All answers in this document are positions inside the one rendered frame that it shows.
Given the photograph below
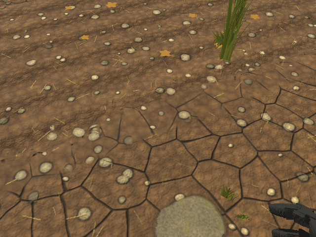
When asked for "right robot hand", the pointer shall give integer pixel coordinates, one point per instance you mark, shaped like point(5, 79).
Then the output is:
point(300, 214)

